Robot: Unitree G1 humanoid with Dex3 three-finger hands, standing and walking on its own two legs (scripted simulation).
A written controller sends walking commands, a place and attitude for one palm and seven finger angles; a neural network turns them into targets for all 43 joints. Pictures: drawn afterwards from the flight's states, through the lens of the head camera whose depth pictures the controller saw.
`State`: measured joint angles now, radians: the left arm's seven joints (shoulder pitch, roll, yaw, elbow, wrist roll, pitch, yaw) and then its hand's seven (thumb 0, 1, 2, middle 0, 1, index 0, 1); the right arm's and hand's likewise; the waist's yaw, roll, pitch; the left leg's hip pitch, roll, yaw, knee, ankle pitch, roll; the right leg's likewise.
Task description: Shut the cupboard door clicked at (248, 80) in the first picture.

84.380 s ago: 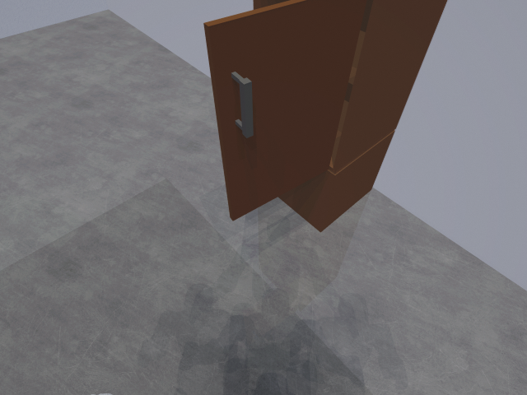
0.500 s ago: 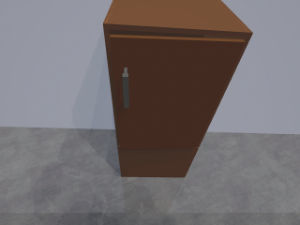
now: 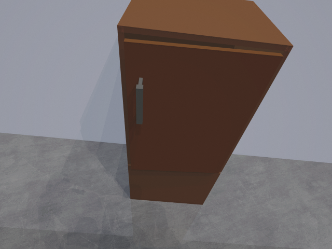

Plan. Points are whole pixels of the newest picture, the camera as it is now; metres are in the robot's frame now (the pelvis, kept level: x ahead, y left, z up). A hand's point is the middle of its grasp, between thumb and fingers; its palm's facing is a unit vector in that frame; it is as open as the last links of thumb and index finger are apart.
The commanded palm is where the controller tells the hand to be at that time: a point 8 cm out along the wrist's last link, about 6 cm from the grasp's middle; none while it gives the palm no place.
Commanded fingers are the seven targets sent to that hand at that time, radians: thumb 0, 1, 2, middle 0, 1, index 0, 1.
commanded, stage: shuffle to correct the standing spot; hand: left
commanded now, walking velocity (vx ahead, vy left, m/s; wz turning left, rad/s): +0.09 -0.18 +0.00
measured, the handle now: (140, 101) +0.49 +0.11 +0.09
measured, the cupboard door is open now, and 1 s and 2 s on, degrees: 3 3 3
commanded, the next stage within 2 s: come to a stop and stand still in 0.24 s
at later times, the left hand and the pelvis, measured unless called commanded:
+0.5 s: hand out of the picture +0.08 +0.09 -0.18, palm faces +0.09 -0.98 -0.16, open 7.3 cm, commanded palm none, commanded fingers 0.00 0.90 0.90 -0.20 -0.30 -0.20 -0.30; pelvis +0.07 -0.08 +0.00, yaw +2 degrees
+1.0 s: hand out of the picture +0.07 +0.13 -0.17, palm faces +0.06 -0.97 -0.24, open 7.4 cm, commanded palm none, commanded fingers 0.00 0.90 0.90 -0.20 -0.30 -0.20 -0.30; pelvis +0.04 -0.06 +0.00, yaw +1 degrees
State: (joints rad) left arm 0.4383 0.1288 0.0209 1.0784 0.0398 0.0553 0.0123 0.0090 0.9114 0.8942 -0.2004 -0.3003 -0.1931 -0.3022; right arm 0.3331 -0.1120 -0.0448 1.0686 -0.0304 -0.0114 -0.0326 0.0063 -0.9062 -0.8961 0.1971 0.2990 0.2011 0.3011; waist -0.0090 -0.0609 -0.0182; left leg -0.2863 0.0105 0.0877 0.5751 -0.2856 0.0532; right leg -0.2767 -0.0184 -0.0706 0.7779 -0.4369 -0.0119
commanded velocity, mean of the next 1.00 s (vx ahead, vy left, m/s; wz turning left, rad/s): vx -0.03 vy -0.02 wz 0.00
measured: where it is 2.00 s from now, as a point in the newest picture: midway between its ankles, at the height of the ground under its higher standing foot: outside the picture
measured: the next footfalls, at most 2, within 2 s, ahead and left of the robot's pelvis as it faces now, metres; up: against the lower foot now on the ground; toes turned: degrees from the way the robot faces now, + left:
right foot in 0.24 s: +0.11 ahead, -0.18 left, +0.00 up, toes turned +3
left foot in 0.52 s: +0.13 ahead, +0.01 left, +0.00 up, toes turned +7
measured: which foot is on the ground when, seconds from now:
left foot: down 0.00-0.26, up 0.28-0.50, down 0.52-1.00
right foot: up 0.00-0.22, down 0.24-1.00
